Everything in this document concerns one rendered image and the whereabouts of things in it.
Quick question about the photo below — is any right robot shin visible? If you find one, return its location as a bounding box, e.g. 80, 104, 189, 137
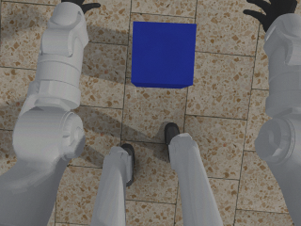
169, 133, 199, 151

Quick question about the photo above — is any left robot hand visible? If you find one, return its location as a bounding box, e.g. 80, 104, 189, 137
61, 0, 101, 14

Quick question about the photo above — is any robot right forearm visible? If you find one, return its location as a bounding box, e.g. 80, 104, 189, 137
263, 13, 301, 121

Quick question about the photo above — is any robot left forearm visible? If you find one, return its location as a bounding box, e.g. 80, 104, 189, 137
11, 2, 89, 152

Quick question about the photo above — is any robot left foot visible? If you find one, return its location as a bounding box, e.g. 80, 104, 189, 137
121, 143, 135, 187

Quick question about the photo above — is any carton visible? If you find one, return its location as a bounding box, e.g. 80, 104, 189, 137
131, 21, 197, 89

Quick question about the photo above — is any left robot upper arm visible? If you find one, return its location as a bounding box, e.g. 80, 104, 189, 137
0, 110, 86, 226

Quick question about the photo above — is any right robot upper arm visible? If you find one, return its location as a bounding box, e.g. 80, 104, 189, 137
254, 117, 301, 226

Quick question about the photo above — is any right robot hand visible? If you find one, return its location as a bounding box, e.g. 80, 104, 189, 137
243, 0, 298, 33

